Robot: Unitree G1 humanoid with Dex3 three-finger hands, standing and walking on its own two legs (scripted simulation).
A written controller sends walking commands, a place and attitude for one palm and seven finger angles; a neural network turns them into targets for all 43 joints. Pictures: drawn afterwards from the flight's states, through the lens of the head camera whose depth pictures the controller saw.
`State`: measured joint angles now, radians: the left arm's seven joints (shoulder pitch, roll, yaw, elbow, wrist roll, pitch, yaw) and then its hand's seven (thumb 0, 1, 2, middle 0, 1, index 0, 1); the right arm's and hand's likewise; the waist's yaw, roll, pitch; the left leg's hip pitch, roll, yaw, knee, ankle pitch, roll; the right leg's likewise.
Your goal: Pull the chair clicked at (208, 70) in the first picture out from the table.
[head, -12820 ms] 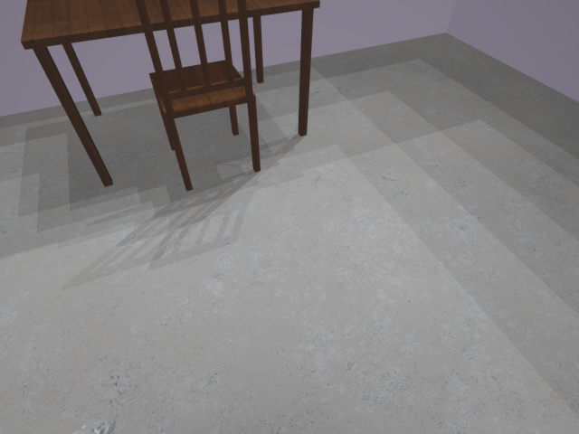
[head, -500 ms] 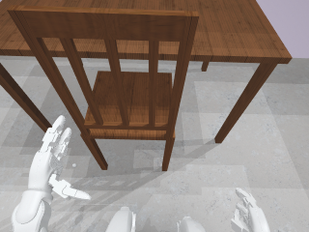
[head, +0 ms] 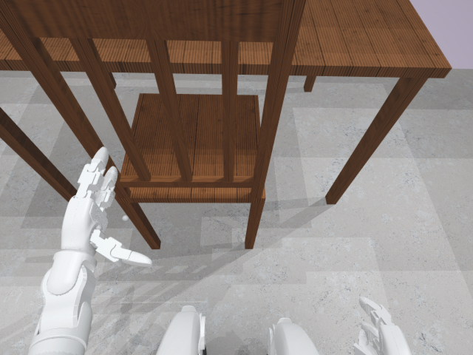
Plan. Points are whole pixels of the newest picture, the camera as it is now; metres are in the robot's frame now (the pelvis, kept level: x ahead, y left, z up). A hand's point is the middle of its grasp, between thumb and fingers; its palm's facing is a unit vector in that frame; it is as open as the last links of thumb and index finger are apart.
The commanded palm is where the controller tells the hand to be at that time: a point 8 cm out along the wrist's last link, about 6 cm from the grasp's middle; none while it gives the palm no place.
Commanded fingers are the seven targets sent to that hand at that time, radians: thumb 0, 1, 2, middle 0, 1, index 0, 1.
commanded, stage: aim the fingers beside a spindle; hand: left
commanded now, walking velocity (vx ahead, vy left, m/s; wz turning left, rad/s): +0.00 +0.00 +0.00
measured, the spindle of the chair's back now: (175, 128) +0.51 +0.13 +0.04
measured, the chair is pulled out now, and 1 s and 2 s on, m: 0.00 0.00 0.00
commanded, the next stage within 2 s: push the fingers through the gap in 1.14 s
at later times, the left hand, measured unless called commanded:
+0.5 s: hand (129, 200) +0.37 +0.20 +0.01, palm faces +0.04 -1.00 -0.05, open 16.9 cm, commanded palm +0.35 +0.25 +0.01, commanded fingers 0.00 -0.50 0.30 -0.06 -0.08 -0.06 -0.08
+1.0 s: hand (126, 204) +0.36 +0.20 +0.01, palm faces +0.04 -1.00 -0.05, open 16.9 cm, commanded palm +0.34 +0.25 +0.01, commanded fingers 0.00 -0.50 0.30 -0.06 -0.08 -0.06 -0.08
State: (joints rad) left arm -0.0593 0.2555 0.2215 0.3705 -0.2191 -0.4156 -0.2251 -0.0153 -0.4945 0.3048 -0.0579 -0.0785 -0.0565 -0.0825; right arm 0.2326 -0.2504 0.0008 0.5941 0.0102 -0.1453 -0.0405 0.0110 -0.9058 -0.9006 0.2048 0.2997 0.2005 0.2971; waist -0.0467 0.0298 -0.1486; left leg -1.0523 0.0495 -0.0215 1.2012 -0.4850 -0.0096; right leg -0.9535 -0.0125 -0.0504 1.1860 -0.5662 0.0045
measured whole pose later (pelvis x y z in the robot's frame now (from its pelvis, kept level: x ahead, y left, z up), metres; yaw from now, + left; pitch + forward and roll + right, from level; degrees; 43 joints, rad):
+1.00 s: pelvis +0.00 +0.00 -0.01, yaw -1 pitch +22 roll -3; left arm -0.23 0.29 0.28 0.57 -0.21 -0.48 -0.23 -0.02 -0.49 0.30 -0.06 -0.08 -0.06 -0.08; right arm 0.24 -0.25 -0.01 0.62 0.01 -0.08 -0.02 0.01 -0.91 -0.90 0.20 0.30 0.20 0.30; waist -0.06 0.03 -0.15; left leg -1.15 0.05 -0.02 1.27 -0.50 -0.01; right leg -1.05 -0.01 -0.05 1.25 -0.58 0.01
